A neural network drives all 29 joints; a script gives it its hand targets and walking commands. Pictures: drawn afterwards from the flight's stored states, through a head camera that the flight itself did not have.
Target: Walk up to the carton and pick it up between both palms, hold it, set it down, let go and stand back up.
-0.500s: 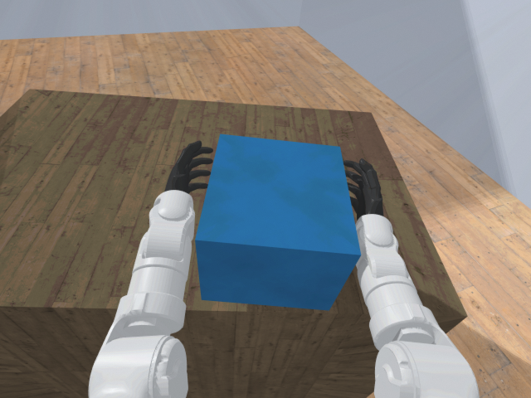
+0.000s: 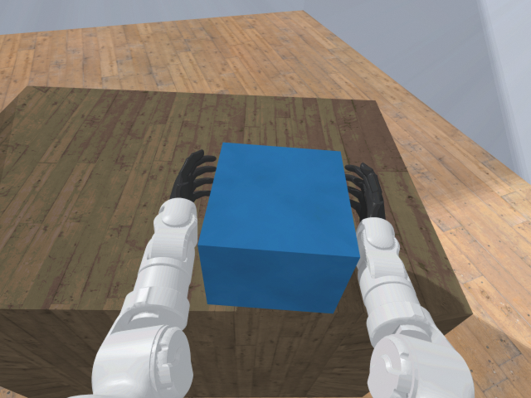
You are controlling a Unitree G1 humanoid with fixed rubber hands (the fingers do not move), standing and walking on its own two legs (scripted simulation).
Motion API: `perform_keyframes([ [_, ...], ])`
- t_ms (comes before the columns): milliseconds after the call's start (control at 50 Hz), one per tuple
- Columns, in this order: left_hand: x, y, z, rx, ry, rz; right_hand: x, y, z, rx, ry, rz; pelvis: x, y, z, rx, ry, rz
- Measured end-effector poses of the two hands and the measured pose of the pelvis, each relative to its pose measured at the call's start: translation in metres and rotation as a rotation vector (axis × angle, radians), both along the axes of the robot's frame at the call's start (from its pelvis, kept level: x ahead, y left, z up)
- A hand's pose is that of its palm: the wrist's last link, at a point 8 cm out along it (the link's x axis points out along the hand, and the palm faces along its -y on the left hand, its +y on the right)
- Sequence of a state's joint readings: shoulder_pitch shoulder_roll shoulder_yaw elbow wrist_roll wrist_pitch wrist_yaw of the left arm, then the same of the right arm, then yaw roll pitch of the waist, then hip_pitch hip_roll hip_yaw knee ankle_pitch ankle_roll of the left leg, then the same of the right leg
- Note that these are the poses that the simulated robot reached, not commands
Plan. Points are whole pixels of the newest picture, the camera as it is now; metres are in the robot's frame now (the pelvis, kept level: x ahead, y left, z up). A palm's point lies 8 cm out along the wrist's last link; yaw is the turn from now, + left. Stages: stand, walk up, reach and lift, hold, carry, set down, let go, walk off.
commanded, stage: set down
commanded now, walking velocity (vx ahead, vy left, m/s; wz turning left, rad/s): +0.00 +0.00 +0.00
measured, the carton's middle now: (276, 225) +0.38 +0.00 +0.05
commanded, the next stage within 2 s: none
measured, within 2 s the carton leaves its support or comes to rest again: rests again in 0.76 s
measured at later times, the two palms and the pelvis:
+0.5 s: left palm (184, 209) +0.39 +0.16 +0.07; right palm (365, 223) +0.38 -0.14 +0.07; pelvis +0.00 +0.01 +0.00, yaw +0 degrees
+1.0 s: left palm (188, 215) +0.39 +0.15 +0.06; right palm (366, 231) +0.38 -0.15 +0.06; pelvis +0.00 +0.01 +0.00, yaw +0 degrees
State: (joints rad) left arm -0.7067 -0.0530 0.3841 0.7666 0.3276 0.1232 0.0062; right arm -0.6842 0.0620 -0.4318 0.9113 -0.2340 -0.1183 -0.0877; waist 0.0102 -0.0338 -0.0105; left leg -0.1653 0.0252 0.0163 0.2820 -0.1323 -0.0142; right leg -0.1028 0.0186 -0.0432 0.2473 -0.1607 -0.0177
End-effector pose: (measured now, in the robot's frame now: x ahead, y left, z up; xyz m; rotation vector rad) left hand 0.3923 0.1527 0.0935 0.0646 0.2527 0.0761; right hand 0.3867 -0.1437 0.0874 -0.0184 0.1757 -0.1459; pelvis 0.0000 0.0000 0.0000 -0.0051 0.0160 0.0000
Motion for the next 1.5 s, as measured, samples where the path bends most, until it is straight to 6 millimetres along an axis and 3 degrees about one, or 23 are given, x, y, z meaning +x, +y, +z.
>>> perform_keyframes([
  [260, 0.0, 0.004, -0.015, 0.014, 0.005, -0.002, 0.0, 0.005, -0.015, 0.002, 0.004, -0.001, 0.005, 0.005, -0.001, -0.007, 0.03, 0.002],
  [780, -0.007, 0.0, -0.034, 0.014, 0.019, -0.008, -0.009, 0.001, -0.028, -0.02, 0.016, 0.007, -0.004, 0.005, -0.001, -0.004, 0.063, -0.006],
  [1500, -0.008, -0.002, -0.038, 0.009, -0.025, -0.025, -0.015, -0.003, -0.036, -0.041, -0.019, 0.001, -0.007, 0.007, -0.001, -0.001, 0.06, -0.012],
])
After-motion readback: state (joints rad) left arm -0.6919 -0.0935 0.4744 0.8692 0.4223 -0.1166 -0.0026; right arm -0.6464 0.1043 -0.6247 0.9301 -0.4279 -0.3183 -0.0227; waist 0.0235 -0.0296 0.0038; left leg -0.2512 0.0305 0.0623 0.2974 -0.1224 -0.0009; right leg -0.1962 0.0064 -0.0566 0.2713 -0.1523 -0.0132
